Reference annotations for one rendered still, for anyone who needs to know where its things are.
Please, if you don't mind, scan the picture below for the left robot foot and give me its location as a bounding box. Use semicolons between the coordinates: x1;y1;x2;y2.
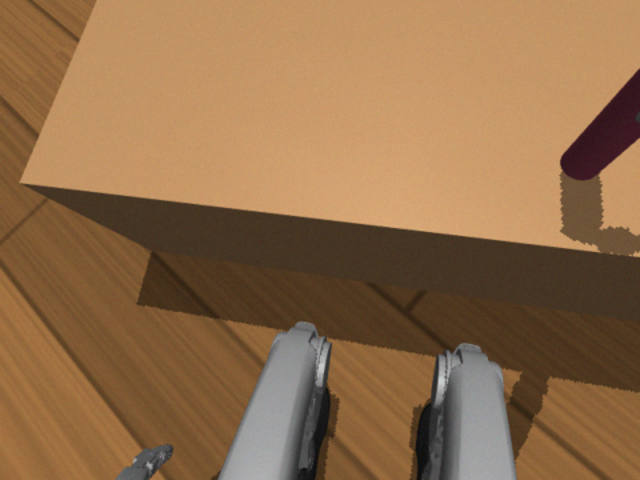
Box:
297;387;330;480

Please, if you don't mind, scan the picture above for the left robot hand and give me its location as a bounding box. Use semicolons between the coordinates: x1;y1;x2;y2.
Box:
116;444;173;480

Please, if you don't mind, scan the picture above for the can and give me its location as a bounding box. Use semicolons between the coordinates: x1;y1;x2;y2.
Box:
560;68;640;180

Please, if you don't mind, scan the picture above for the right robot foot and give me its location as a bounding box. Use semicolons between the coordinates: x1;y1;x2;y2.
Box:
415;403;432;480

